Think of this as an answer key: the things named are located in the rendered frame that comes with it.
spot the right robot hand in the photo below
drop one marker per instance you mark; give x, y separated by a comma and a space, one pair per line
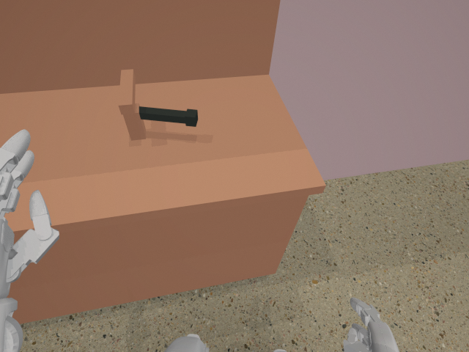
378, 338

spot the left robot forearm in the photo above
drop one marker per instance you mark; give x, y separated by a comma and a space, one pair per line
11, 334

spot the tap lever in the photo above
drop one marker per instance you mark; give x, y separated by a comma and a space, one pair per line
189, 117

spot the counter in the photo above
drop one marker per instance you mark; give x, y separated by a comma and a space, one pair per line
148, 208

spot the left robot hand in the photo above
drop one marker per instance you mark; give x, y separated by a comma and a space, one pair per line
15, 164

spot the robot left thigh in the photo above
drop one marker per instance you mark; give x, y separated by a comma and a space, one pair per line
187, 344

